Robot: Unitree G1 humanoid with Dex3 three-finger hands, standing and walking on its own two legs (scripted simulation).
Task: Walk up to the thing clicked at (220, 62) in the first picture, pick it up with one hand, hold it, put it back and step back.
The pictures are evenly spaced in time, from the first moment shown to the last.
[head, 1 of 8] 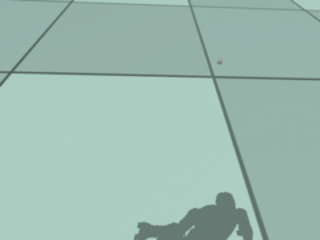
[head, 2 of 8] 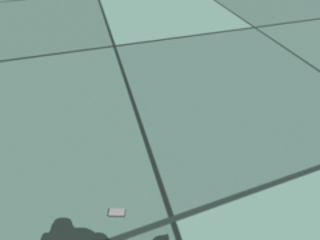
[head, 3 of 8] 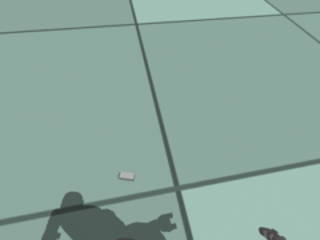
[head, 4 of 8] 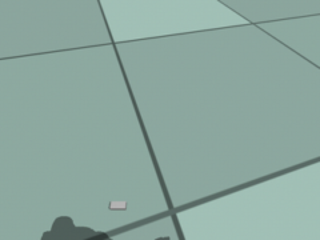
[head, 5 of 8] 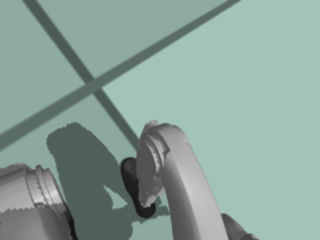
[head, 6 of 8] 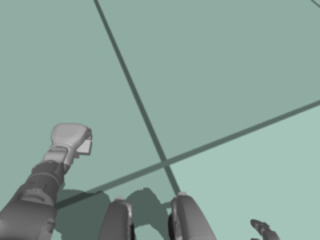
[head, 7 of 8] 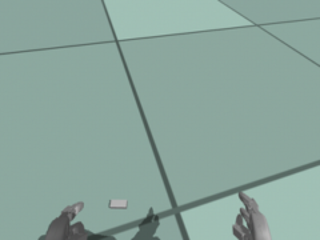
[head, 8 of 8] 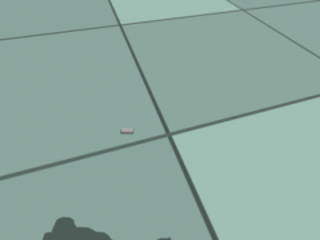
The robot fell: no
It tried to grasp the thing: yes
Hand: left
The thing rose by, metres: 0.68
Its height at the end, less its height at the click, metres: +0.00
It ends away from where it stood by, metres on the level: 0.01
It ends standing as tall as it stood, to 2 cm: yes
